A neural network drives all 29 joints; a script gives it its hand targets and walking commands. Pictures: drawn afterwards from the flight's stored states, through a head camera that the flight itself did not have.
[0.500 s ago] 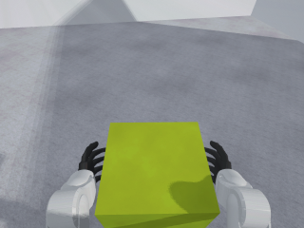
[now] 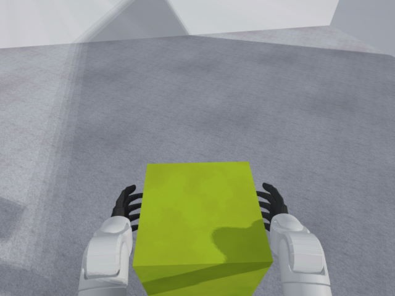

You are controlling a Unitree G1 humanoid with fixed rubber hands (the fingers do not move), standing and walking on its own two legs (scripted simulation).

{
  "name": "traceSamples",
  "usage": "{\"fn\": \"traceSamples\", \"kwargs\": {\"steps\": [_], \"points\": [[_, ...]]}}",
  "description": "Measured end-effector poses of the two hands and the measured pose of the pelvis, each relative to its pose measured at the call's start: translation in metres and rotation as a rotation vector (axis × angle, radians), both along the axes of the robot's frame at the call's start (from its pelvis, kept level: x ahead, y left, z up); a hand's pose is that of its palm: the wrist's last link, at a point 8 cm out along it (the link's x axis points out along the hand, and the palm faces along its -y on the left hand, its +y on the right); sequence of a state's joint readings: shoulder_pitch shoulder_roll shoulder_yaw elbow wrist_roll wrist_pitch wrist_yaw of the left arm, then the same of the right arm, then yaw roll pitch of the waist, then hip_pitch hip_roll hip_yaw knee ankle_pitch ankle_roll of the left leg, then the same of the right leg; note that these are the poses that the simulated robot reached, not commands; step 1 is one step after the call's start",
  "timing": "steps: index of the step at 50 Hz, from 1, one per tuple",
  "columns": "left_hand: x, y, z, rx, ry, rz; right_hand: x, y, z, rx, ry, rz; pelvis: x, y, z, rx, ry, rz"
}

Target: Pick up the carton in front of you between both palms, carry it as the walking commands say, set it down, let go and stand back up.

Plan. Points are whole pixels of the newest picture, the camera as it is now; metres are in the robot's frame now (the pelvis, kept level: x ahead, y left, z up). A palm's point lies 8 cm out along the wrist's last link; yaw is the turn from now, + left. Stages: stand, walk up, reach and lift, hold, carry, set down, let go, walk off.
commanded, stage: carry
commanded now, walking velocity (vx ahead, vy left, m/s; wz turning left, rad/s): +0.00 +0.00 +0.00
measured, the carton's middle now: (199, 235) +0.28 +0.00 -0.02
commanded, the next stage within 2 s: hold in 1.36 s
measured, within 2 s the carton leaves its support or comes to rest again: neither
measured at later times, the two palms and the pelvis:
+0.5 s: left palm (117, 236) +0.25 +0.16 +0.04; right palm (276, 232) +0.26 -0.14 +0.05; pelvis -0.04 +0.01 +0.00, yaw +0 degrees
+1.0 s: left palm (116, 245) +0.23 +0.16 +0.04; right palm (281, 243) +0.23 -0.14 +0.05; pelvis -0.06 +0.01 +0.00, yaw +0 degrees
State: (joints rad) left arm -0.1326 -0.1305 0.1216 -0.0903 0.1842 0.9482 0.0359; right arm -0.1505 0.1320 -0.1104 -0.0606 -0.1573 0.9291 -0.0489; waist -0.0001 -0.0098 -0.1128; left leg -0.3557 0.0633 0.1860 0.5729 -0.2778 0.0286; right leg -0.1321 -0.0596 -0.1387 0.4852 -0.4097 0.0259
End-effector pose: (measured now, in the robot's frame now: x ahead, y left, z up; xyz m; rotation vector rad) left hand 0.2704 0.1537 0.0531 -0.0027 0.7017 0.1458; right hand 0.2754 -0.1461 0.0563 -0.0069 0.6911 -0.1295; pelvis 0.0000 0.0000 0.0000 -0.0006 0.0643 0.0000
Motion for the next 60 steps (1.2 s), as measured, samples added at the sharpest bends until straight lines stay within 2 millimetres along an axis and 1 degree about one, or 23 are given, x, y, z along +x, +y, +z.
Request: {"fn": "traceSamples", "kwargs": {"steps": [5, 10, 17, 26, 32, 37, 47, 52, 57, 60], "points": [[-0.004, 0.0, -0.017, 0.009, 0.018, -0.014, -0.003, 0.0, -0.013, -0.023, 0.018, 0.009, -0.009, 0.001, 0.0, 0.001, -0.016, -0.003], [-0.005, 0.001, -0.026, 0.018, 0.012, -0.026, -0.006, 0.001, -0.022, -0.031, 0.012, 0.012, -0.018, 0.003, 0.001, 0.002, -0.024, -0.006], [-0.005, 0.003, -0.019, 0.015, -0.031, -0.026, -0.008, 0.003, -0.017, -0.028, -0.032, 0.005, -0.03, 0.006, 0.002, -0.001, -0.029, -0.005], [-0.02, 0.007, -0.012, 0.005, -0.05, -0.02, -0.022, 0.006, -0.007, -0.031, -0.05, 0.007, -0.043, 0.008, 0.002, -0.007, -0.031, -0.004], [-0.028, 0.008, -0.014, 0.012, -0.025, -0.022, -0.029, 0.008, -0.01, -0.032, -0.025, 0.012, -0.049, 0.009, 0.003, -0.003, -0.03, -0.002], [-0.031, 0.009, -0.012, 0.007, -0.038, -0.017, -0.031, 0.009, -0.007, -0.036, -0.038, 0.016, -0.053, 0.009, 0.002, -0.006, -0.027, -0.003], [-0.038, 0.005, -0.01, 0.018, -0.038, -0.023, -0.04, 0.004, -0.009, -0.027, -0.039, 0.012, -0.059, 0.007, 0.002, -0.003, -0.034, -0.004], [-0.039, 0.002, -0.011, 0.016, -0.04, -0.026, -0.041, 0.001, -0.007, -0.025, -0.039, 0.005, -0.062, 0.004, 0.002, -0.004, -0.034, -0.005], [-0.041, 0.0, -0.017, 0.007, -0.02, -0.021, -0.041, 0.0, -0.011, -0.037, -0.02, 0.012, -0.064, 0.002, 0.002, -0.007, -0.027, -0.006], [-0.042, 0.0, -0.017, 0.011, -0.029, -0.023, -0.043, -0.001, -0.012, -0.034, -0.029, 0.012, -0.065, 0.001, 0.001, -0.01, -0.025, -0.003]]}}
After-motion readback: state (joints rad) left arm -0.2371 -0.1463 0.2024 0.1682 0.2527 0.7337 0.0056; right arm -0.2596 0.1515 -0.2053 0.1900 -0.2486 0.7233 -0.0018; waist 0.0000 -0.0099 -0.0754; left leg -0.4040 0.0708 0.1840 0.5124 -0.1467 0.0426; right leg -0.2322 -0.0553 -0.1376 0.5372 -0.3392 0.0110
